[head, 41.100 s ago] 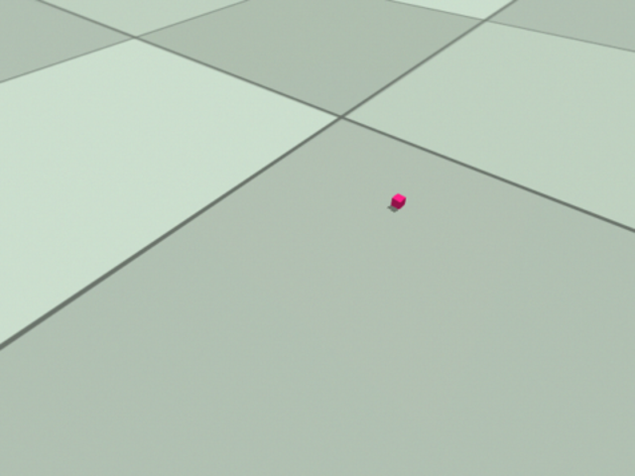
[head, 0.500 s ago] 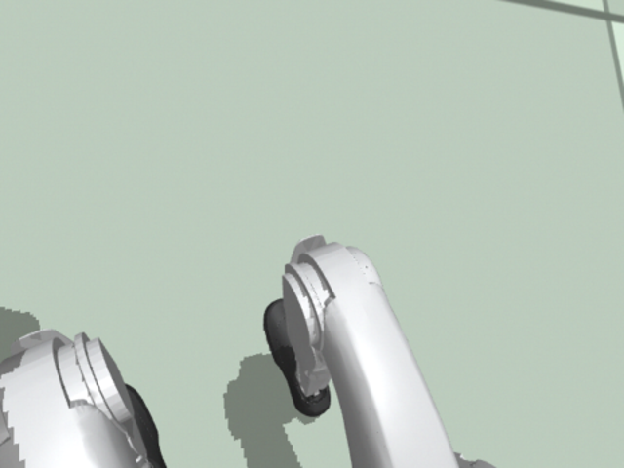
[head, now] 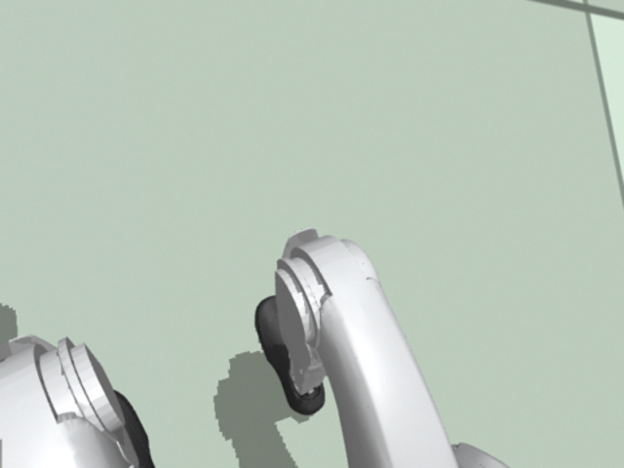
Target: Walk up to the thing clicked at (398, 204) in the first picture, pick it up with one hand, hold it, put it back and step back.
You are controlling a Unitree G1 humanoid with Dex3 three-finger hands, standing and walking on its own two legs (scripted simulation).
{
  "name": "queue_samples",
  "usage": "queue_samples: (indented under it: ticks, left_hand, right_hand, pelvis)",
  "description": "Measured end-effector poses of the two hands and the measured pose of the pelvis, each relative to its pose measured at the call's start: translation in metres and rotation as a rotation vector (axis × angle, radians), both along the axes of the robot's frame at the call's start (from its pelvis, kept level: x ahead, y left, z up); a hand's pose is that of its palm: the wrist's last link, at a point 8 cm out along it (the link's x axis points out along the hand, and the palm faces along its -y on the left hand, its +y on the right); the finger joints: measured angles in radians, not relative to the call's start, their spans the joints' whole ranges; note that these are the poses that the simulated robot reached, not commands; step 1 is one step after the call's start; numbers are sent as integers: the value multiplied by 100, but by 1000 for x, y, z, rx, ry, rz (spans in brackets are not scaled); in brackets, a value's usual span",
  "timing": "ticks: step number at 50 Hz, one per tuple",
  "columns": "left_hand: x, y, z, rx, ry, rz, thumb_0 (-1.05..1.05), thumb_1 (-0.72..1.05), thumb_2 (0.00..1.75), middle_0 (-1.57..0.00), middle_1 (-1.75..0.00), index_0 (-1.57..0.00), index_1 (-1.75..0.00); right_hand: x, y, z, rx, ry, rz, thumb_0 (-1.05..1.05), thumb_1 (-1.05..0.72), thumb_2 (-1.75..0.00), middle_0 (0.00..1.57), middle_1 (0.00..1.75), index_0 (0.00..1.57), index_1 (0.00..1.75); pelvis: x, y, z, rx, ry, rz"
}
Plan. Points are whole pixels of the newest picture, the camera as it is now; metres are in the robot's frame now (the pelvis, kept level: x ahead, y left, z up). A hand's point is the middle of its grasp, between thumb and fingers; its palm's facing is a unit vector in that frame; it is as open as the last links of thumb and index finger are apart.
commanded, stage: open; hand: left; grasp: from above
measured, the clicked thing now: out of the picture +0.46 +0.31 -0.29
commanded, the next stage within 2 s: withdraw in 1.00 s
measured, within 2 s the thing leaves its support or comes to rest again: neither
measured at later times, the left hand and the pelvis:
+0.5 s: hand out of the picture +0.44 +0.29 -0.24, palm faces +0.01 -0.50 -0.87, open 11.2 cm; pelvis +0.00 +0.00 +0.00, yaw +0 degrees
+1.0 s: hand out of the picture +0.44 +0.29 -0.24, palm faces +0.01 -0.50 -0.87, open 12.8 cm; pelvis +0.00 +0.00 +0.00, yaw +0 degrees
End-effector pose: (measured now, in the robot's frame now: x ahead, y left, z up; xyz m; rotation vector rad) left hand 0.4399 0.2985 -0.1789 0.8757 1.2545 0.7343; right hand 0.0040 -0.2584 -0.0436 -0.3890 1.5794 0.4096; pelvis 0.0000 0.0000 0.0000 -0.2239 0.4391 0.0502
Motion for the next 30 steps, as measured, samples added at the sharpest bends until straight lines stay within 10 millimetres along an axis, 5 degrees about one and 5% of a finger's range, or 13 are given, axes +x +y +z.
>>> queue_samples:
  ticks: [30]
  left_hand:
    - [-2,5,-2,-8,1,11,0,-11,67,-45,-63,-42,-65]
  right_hand:
    - [4,-2,5,-20,4,-12,0,-90,-90,20,30,19,30]
  pelvis:
    - [3,1,1,-8,2,0]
